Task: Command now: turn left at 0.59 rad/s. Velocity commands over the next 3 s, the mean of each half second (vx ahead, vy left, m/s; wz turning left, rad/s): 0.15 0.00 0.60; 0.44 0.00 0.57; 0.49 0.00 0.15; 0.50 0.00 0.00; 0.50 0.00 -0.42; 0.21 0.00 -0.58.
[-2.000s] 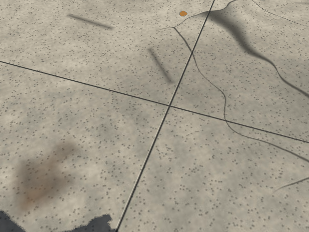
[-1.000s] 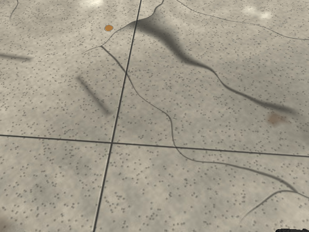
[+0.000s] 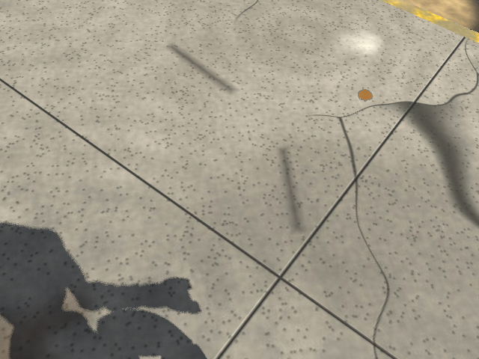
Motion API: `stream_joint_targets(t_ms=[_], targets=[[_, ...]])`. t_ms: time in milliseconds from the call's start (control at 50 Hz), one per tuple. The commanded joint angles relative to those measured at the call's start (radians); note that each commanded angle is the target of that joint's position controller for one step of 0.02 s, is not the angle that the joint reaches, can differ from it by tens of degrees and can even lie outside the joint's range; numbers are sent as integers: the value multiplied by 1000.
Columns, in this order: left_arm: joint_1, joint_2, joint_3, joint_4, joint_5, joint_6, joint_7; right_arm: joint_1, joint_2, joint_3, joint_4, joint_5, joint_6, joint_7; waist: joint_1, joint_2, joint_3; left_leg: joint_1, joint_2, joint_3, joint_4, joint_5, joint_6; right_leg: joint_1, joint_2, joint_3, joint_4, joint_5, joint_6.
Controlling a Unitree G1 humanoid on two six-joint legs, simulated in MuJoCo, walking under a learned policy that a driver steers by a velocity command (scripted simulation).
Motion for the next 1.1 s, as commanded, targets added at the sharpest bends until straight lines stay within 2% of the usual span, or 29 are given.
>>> stream_joint_targets(t_ms=[20,80,180,220,260,280,300,320,340,360,400,420,460,540,660,700,720,740,760,780,800,820,840,860,880,920,960,1020,1100], targets=[[-36,55,10,-72,-7,-19,-1,-22,-165,-45,-73,6,-13,-16,3,162,-138,211,215,-255,-116,376,166,-71,0,39,-78,45,17],[-64,47,4,-78,-9,-25,-10,-19,-187,-55,-77,7,-4,-21,-13,181,-133,207,207,-304,-107,296,169,-16,12,52,-230,41,23],[-56,61,6,-77,-19,-39,-28,-46,-198,-62,-88,9,7,-7,-17,198,-127,149,197,-410,-90,295,179,117,40,64,-389,-6,6],[-34,67,8,-76,-25,-49,-38,-53,-192,-61,-90,19,10,-4,-11,196,-148,135,174,-454,-104,95,172,182,46,57,-481,9,-14],[19,59,12,-60,-31,-60,-45,-82,-176,-54,-92,30,12,-6,35,186,-125,33,118,-459,-101,-167,138,334,46,29,-674,116,-48],[62,75,20,-48,-27,-65,-42,-73,-149,-45,-90,30,9,-9,53,151,-121,-73,73,-424,-55,-291,97,466,-6,52,-741,147,-80],[140,124,29,-42,-10,-66,-36,-35,-82,-25,-86,17,4,-8,59,-5,-170,-221,-16,-294,187,-440,34,628,-202,240,-781,13,-152],[190,206,43,-25,19,-71,-43,-47,-96,-32,-127,27,-10,-7,52,-178,-92,-449,-127,-124,388,-420,-1,603,-370,547,-884,-197,-280],[130,181,40,-38,21,-86,-44,-88,-161,-48,-138,18,-25,-7,40,-163,-5,-519,-16,-125,521,-324,-23,523,-410,596,-915,-302,-325],[78,122,23,-51,3,-91,-34,-76,-194,-60,-116,16,-27,-3,26,-142,26,-531,8,-111,567,-240,-41,511,-354,496,-920,-288,-292],[65,83,8,-58,-14,-89,-17,-48,-170,-61,-90,9,-26,5,29,-117,16,-543,28,-76,632,-134,-77,542,-282,343,-918,-166,-233],[90,78,2,-52,-11,-91,-11,-61,-143,-54,-92,13,-32,14,43,-104,18,-544,40,-58,661,-84,-86,536,-268,281,-927,-89,-227],[140,81,1,-39,-1,-98,-10,-84,-101,-40,-103,21,-43,24,66,-91,18,-554,57,-25,658,-16,-97,537,-253,186,-942,8,-230],[186,107,5,-20,1,-101,-19,-140,-74,-26,-127,23,-53,37,95,-84,32,-545,90,7,509,68,-116,557,-259,68,-959,148,-244],[217,165,22,18,-29,-93,-33,-218,-48,-7,-154,29,-60,72,107,-74,75,-384,102,102,238,76,-59,543,-286,-77,-950,262,-220],[215,187,29,28,-40,-87,-37,-201,-69,-16,-158,27,-58,77,77,-81,56,-294,68,140,185,14,-15,566,-302,-112,-888,468,-205],[208,202,33,30,-44,-83,-36,-150,-94,-30,-150,23,-54,75,35,-89,9,-190,28,170,159,-12,11,572,-297,-149,-788,699,-190],[198,198,30,30,-49,-79,-34,-14,-133,-56,-113,22,-50,71,-48,-66,-78,10,-22,197,97,31,46,541,-267,-209,-593,885,-162],[229,161,15,25,-39,-83,-30,162,-196,-91,-63,29,-40,56,-126,-22,-184,299,-49,168,91,52,82,395,-226,-237,-347,859,-126],[253,46,-25,-34,10,-92,-32,255,-304,-114,-50,41,-36,36,-112,234,-269,620,206,-284,30,-104,204,-4,-118,-232,38,172,-59],[235,33,-42,-70,4,-126,-35,244,-316,-98,-89,34,-59,43,-89,297,-453,704,370,-795,-167,-299,340,-168,17,9,249,-218,-48],[128,137,-14,-90,-40,-142,-43,212,-223,-70,-78,23,-78,53,-124,174,-334,639,351,-681,-216,-294,282,-270,-36,71,289,-125,-60],[99,133,-19,-101,-48,-155,-46,179,-194,-59,-65,19,-87,54,-95,161,-215,505,316,-544,-211,-217,255,-277,-76,49,234,-40,-83],[100,120,-21,-89,-24,-160,-38,108,-172,-51,-70,17,-90,51,-49,80,-150,366,271,-439,-206,-110,227,-222,-115,47,153,31,-85],[114,123,-16,-82,-6,-155,-35,55,-150,-41,-78,7,-92,50,-9,95,-113,260,233,-365,-218,-2,214,-156,-137,53,82,81,-82],[155,107,-19,-54,-1,-134,-44,4,-128,-31,-80,-5,-98,41,29,120,-100,159,206,-290,-259,132,219,-81,-145,35,40,141,-64],[153,85,-25,-42,7,-117,-46,19,-124,-26,-50,2,-108,33,33,101,-79,107,189,-214,-281,236,222,-72,-137,14,-30,197,-35],[34,53,-38,-73,8,-115,-47,63,-132,-25,-6,5,-111,20,-4,97,-29,100,157,-137,-295,287,191,-102,-122,4,-233,376,-14],[-113,24,-53,-105,-9,-129,-66,131,-155,-28,47,15,-111,14,-66,97,16,100,155,-111,-312,185,158,-29,-73,-16,-478,563,-29]])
